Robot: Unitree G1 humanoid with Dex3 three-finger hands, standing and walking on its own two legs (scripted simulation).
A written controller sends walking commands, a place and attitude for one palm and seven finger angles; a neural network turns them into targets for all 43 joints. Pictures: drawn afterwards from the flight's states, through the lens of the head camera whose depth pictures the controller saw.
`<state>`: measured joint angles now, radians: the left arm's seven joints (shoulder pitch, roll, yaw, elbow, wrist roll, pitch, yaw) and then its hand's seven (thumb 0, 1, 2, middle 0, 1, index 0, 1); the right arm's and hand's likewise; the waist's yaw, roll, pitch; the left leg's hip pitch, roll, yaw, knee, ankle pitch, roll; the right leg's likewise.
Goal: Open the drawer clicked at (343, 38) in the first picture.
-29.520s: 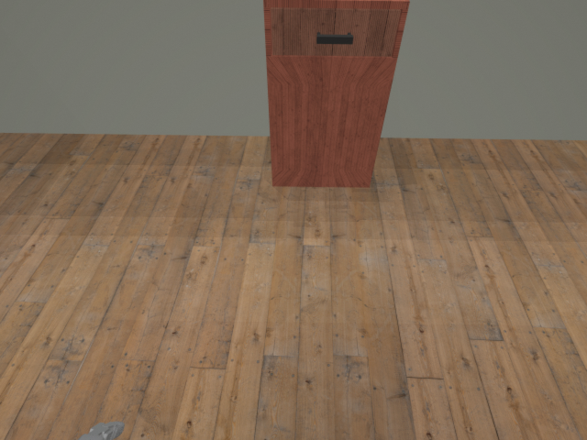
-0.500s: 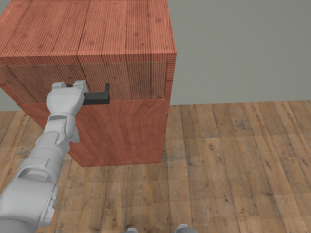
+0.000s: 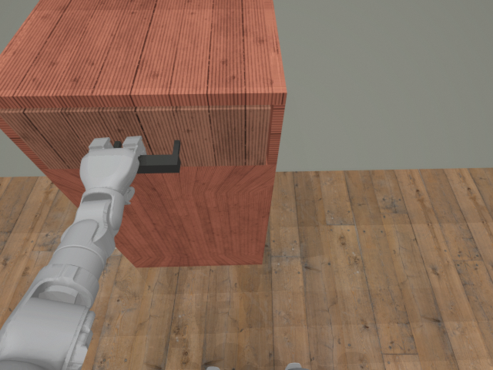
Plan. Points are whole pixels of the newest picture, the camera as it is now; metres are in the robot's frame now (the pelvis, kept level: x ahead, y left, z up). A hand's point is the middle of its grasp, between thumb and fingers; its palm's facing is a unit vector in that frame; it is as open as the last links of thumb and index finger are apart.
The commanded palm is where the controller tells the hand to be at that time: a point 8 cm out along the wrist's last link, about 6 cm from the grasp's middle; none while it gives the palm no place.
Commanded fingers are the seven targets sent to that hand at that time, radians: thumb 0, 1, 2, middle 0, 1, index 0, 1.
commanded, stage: close the thumb around the handle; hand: left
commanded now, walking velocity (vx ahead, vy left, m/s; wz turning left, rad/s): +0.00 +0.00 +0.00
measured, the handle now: (145, 155) +0.48 +0.20 +0.03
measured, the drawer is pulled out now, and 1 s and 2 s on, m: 0.00 0.07 0.20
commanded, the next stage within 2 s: pull the drawer open in 0.24 s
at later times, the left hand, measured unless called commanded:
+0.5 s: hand (121, 187) +0.42 +0.24 +0.01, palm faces -0.05 -0.01 -1.00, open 5.8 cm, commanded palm +0.39 +0.22 +0.06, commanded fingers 0.00 0.90 0.90 -0.40 -1.35 -0.40 -1.35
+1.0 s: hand (115, 219) +0.36 +0.24 +0.00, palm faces -0.02 -0.05 -1.00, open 5.8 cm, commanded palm +0.33 +0.22 +0.06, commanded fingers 0.00 0.90 0.90 -0.40 -1.35 -0.40 -1.35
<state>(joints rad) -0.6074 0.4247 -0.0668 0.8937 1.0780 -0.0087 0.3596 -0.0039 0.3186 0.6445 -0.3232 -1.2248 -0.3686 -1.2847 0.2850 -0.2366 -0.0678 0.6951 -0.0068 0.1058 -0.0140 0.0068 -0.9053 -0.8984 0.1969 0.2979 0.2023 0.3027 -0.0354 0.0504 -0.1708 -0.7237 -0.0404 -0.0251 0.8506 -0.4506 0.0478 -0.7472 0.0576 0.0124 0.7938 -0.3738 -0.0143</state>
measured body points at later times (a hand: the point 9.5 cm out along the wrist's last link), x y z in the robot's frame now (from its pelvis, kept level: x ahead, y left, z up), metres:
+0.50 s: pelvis +0.00 +0.00 +0.00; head +0.08 -0.01 +0.44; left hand +0.42 +0.24 +0.06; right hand +0.06 -0.27 -0.13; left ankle -0.04 +0.09 -0.70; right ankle +0.00 -0.12 -0.70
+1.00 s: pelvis +0.00 +0.00 +0.01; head +0.06 -0.01 +0.45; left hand +0.35 +0.24 +0.06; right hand +0.14 -0.25 -0.12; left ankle -0.04 +0.09 -0.70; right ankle +0.00 -0.12 -0.70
